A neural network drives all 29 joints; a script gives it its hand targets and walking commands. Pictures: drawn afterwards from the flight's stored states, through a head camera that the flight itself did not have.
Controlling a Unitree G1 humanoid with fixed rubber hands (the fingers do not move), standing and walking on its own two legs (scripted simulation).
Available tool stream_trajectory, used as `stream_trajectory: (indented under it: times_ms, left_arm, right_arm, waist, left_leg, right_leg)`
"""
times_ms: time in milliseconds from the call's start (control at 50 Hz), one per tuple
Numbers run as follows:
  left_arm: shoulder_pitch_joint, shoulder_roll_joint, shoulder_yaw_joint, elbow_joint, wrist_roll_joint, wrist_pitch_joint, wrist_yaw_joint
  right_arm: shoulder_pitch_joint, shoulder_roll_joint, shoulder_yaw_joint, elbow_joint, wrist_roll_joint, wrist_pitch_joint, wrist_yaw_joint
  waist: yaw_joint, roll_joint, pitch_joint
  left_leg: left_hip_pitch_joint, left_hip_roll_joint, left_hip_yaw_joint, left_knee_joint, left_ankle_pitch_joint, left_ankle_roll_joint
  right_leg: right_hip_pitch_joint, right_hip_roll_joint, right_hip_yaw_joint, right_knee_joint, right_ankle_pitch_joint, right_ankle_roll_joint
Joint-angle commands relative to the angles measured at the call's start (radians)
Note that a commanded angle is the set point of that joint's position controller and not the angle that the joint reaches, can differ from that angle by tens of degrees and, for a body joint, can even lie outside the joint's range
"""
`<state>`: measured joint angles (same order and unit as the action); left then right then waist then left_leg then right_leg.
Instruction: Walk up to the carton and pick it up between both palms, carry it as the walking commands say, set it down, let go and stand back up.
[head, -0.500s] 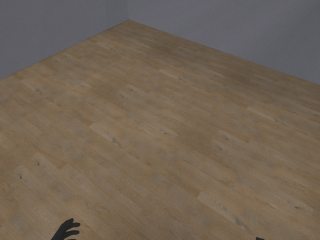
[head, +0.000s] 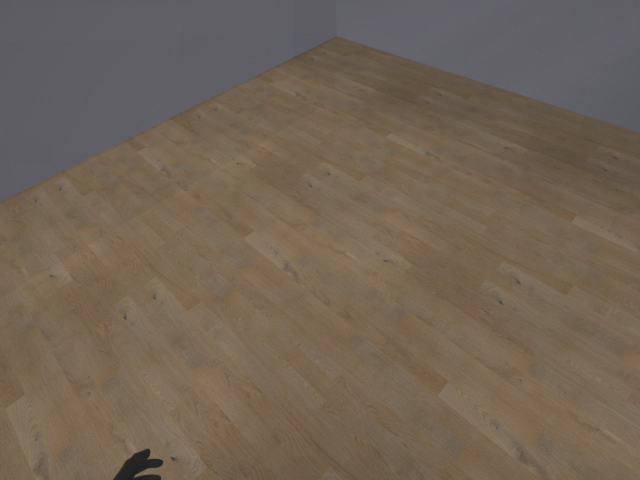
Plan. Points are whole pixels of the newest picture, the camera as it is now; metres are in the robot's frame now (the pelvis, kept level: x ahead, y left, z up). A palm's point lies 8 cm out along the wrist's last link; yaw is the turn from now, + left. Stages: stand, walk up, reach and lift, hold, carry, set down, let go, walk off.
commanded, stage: walk up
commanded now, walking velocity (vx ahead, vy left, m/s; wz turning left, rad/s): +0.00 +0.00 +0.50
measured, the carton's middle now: out of the picture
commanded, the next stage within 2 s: none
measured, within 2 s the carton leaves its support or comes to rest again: neither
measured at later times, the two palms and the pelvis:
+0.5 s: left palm out of the picture +0.03 +0.35 -0.11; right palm out of the picture +0.11 -0.18 -0.11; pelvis -0.02 +0.06 -0.01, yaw +15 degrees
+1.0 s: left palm out of the picture -0.03 +0.36 -0.10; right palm (421, 456) +0.18 -0.12 -0.13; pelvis -0.01 +0.07 +0.00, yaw +27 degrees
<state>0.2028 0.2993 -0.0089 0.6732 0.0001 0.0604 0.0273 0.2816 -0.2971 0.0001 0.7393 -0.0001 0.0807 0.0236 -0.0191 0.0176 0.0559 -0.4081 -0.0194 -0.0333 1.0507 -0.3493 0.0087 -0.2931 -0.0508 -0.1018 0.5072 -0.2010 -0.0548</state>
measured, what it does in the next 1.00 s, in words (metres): steps on the spot, turning left: left foot, then right foot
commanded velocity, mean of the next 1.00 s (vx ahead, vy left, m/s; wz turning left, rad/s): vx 0.00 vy -0.01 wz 0.50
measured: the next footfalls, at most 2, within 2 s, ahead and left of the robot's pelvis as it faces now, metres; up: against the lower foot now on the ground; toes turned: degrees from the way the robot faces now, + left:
left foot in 0.24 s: +0.03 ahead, +0.16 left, +0.00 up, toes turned +13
right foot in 0.60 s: +0.08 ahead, -0.03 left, +0.00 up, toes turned +12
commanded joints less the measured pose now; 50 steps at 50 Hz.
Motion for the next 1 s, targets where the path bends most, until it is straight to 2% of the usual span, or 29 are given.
stream_trajectory:
  times_ms: [0,100,160,180,200,220,240,260,280,300,340,360,380,420,440,480,500,560,580,600,620,660,700,720,760,840,880,920,980]
  left_arm:
    - [-0.006,0.141,0.094,-0.024,0.023,-0.028,-0.002]
    - [-0.022,0.177,0.098,-0.034,0.033,-0.015,-0.005]
    - [-0.089,0.190,0.097,-0.029,0.037,0.001,-0.010]
    - [-0.093,0.160,0.090,-0.036,0.026,0.005,-0.016]
    - [-0.072,0.117,0.086,-0.044,0.013,0.008,-0.015]
    - [-0.106,0.110,0.074,-0.061,0.032,0.020,-0.013]
    - [-0.147,0.106,0.086,-0.095,0.031,0.027,-0.013]
    - [-0.140,0.129,0.087,-0.069,0.028,0.030,-0.009]
    - [-0.109,0.110,0.081,-0.056,0.018,0.014,-0.008]
    - [-0.113,0.133,0.089,-0.044,0.024,0.016,-0.020]
    - [-0.042,0.113,0.084,-0.018,0.028,0.005,-0.023]
    - [-0.068,0.091,0.071,-0.013,0.031,0.004,-0.032]
    - [-0.099,0.085,0.070,-0.028,0.022,-0.003,-0.029]
    - [-0.078,0.060,0.065,-0.016,0.023,-0.017,-0.025]
    - [-0.135,0.074,0.064,-0.035,0.017,-0.009,-0.019]
    - [-0.106,0.075,0.056,-0.037,0.015,-0.008,-0.017]
    - [-0.102,0.057,0.055,-0.051,0.006,-0.005,-0.012]
    - [0.061,0.055,0.060,0.025,0.017,-0.027,0.001]
    - [0.088,0.107,0.086,0.047,0.018,-0.030,-0.003]
    - [0.062,0.191,0.105,0.044,0.046,-0.030,-0.002]
    - [0.080,0.232,0.110,0.030,0.032,-0.018,0.000]
    - [-0.022,0.144,0.087,-0.009,0.021,-0.017,0.011]
    - [-0.038,0.127,0.087,-0.010,0.008,-0.027,0.011]
    - [-0.032,0.093,0.081,0.002,0.009,-0.028,0.013]
    - [-0.041,0.121,0.095,-0.016,0.012,-0.025,0.000]
    - [0.072,0.157,0.110,0.033,0.014,-0.031,-0.009]
    - [0.004,0.135,0.115,0.010,0.011,-0.026,-0.011]
    - [0.041,0.147,0.130,0.013,0.025,-0.027,-0.014]
    - [-0.005,0.165,0.125,0.011,0.031,-0.016,-0.019]
  right_arm:
    - [-0.039,-0.110,-0.062,-0.020,-0.022,-0.003,0.002]
    - [-0.032,-0.094,-0.048,-0.043,-0.014,-0.007,0.000]
    - [0.038,-0.115,-0.060,-0.005,-0.017,-0.025,0.000]
    - [0.053,-0.119,-0.063,0.024,-0.018,-0.028,-0.006]
    - [0.084,-0.187,-0.084,0.029,-0.025,-0.037,-0.012]
    - [0.144,-0.293,-0.124,0.034,-0.033,-0.040,-0.020]
    - [0.071,-0.285,-0.128,-0.001,-0.034,-0.036,-0.025]
    - [-0.014,-0.315,-0.112,-0.004,-0.040,-0.037,-0.027]
    - [-0.059,-0.252,-0.108,-0.027,-0.022,-0.034,-0.027]
    - [-0.055,-0.247,-0.113,-0.024,-0.017,-0.033,-0.025]
    - [-0.078,-0.199,-0.116,-0.069,-0.010,-0.028,-0.024]
    - [-0.048,-0.192,-0.121,-0.070,-0.021,-0.034,-0.021]
    - [-0.040,-0.191,-0.124,-0.049,-0.024,-0.032,-0.019]
    - [0.074,-0.191,-0.126,-0.019,-0.012,-0.052,-0.020]
    - [0.027,-0.196,-0.122,-0.021,-0.025,-0.045,-0.018]
    - [-0.030,-0.197,-0.124,-0.040,-0.016,-0.030,-0.019]
    - [-0.012,-0.199,-0.122,-0.041,-0.025,-0.027,-0.021]
    - [-0.059,-0.188,-0.114,-0.042,-0.003,-0.032,-0.016]
    - [-0.070,-0.172,-0.118,-0.057,-0.002,-0.040,-0.012]
    - [-0.097,-0.069,-0.089,-0.098,-0.006,-0.043,-0.005]
    - [-0.112,-0.067,-0.092,-0.113,-0.021,-0.029,-0.009]
    - [-0.050,-0.108,-0.106,-0.062,-0.015,-0.016,0.002]
    - [0.007,-0.119,-0.111,-0.039,-0.008,-0.015,0.007]
    - [-0.010,-0.116,-0.105,-0.020,-0.002,-0.020,0.009]
    - [-0.014,-0.129,-0.104,-0.017,-0.006,-0.014,0.008]
    - [-0.098,-0.119,-0.091,-0.073,-0.001,-0.023,-0.003]
    - [-0.058,-0.086,-0.080,-0.052,0.003,-0.016,0.001]
    - [-0.108,-0.057,-0.059,-0.076,-0.001,-0.030,0.004]
    - [-0.082,-0.050,-0.057,-0.049,0.001,-0.046,0.005]
  waist:
    - [0.048,-0.120,-0.092]
    - [0.036,-0.229,-0.080]
    - [-0.020,-0.206,-0.094]
    - [-0.026,-0.115,-0.059]
    - [-0.040,0.108,-0.015]
    - [-0.074,0.262,0.000]
    - [-0.063,0.188,0.058]
    - [-0.061,0.294,0.075]
    - [-0.015,0.281,0.082]
    - [-0.018,0.162,0.073]
    - [0.014,0.094,0.068]
    - [0.000,0.171,0.009]
    - [-0.017,0.100,-0.029]
    - [-0.044,0.158,-0.125]
    - [-0.037,0.112,-0.088]
    - [-0.026,0.187,-0.061]
    - [-0.022,0.198,-0.042]
    - [0.059,0.102,-0.143]
    - [0.077,0.008,-0.181]
    - [0.088,-0.193,-0.076]
    - [0.109,-0.258,-0.100]
    - [0.022,-0.122,-0.022]
    - [0.009,-0.133,-0.037]
    - [0.029,-0.122,-0.074]
    - [0.037,-0.143,-0.115]
    - [0.101,-0.200,-0.143]
    - [0.063,-0.238,-0.126]
    - [0.096,-0.214,-0.135]
    - [0.052,-0.217,-0.133]
  left_leg:
    - [-0.137,0.060,0.066,-0.057,-0.071,-0.103]
    - [0.052,0.071,0.139,-0.247,-0.134,-0.055]
    - [0.172,0.072,0.135,-0.450,-0.022,-0.033]
    - [0.175,0.085,0.095,-0.585,0.009,-0.023]
    - [0.143,0.226,-0.118,-0.723,0.097,0.013]
    - [0.137,0.346,-0.417,-0.888,-0.093,0.033]
    - [-0.047,0.361,-0.464,-0.961,-0.412,0.066]
    - [-0.110,0.381,-0.604,-0.989,-0.387,0.104]
    - [-0.052,0.342,-0.520,-0.920,-0.287,0.138]
    - [-0.007,0.304,-0.458,-0.892,-0.206,0.082]
    - [0.096,0.248,-0.413,-0.849,-0.043,-0.003]
    - [0.111,0.234,-0.326,-0.829,0.001,0.038]
    - [0.157,0.223,-0.345,-0.796,0.114,0.083]
    - [0.337,0.250,-0.447,-0.727,0.399,0.075]
    - [0.272,0.269,-0.437,-0.742,0.409,0.141]
    - [0.192,0.175,-0.376,-0.748,0.378,0.127]
    - [0.139,0.206,-0.405,-0.763,0.443,0.129]
    - [0.091,0.128,-0.294,-0.619,0.360,0.065]
    - [-0.024,0.070,-0.293,-0.589,0.190,0.033]
    - [-0.216,-0.066,-0.117,-0.395,-0.066,-0.035]
    - [-0.189,-0.026,0.026,-0.133,-0.200,-0.067]
    - [-0.128,0.034,-0.013,0.049,-0.113,-0.062]
    - [-0.145,0.054,-0.012,0.087,-0.052,-0.095]
    - [-0.175,0.035,0.003,0.119,-0.043,-0.093]
    - [-0.152,0.042,0.030,0.129,-0.056,-0.125]
    - [-0.183,0.042,0.070,-0.038,-0.129,-0.126]
    - [-0.153,0.082,0.078,-0.067,-0.119,-0.110]
    - [-0.136,0.105,0.095,-0.221,-0.159,-0.096]
    - [0.015,0.064,0.152,-0.425,-0.117,-0.074]
  right_leg:
    - [0.225,-0.279,0.119,-0.208,0.026,-0.049]
    - [0.072,-0.300,0.068,-0.193,-0.120,-0.047]
    - [-0.001,-0.307,0.032,-0.065,-0.156,0.002]
    - [-0.010,-0.260,-0.023,0.039,-0.165,0.025]
    - [-0.089,-0.157,-0.089,0.209,-0.213,0.070]
    - [-0.271,-0.048,-0.007,0.444,-0.395,0.129]
    - [-0.259,-0.032,0.105,0.573,-0.380,0.134]
    - [-0.208,-0.013,0.140,0.566,-0.372,0.126]
    - [-0.214,-0.023,0.136,0.625,-0.316,0.130]
    - [-0.229,-0.019,0.146,0.643,-0.270,0.126]
    - [-0.236,-0.021,0.182,0.588,-0.223,0.130]
    - [-0.174,-0.010,0.148,0.547,-0.231,0.132]
    - [-0.155,0.007,0.149,0.443,-0.264,0.129]
    - [-0.191,0.025,0.194,0.444,-0.278,0.130]
    - [-0.173,0.020,0.191,0.383,-0.347,0.139]
    - [-0.071,0.056,0.138,0.251,-0.306,0.158]
    - [-0.028,0.076,0.116,0.210,-0.301,0.159]
    - [0.214,0.016,0.068,-0.120,-0.022,0.139]
    - [0.338,-0.068,0.181,-0.196,-0.063,0.102]
    - [0.337,-0.324,0.366,-0.265,-0.044,0.030]
    - [0.196,-0.480,0.408,-0.350,-0.180,-0.081]
    - [0.095,-0.373,0.262,-0.335,-0.154,-0.064]
    - [0.123,-0.308,0.138,-0.306,-0.093,0.012]
    - [0.217,-0.279,0.095,-0.241,0.070,-0.011]
    - [0.247,-0.290,0.074,-0.219,0.099,-0.011]
    - [0.426,-0.286,0.032,-0.068,0.531,0.000]
    - [0.306,-0.310,0.002,-0.080,0.436,-0.028]
    - [0.367,-0.366,0.001,-0.050,0.501,-0.045]
    - [0.273,-0.345,-0.034,0.003,0.443,-0.016]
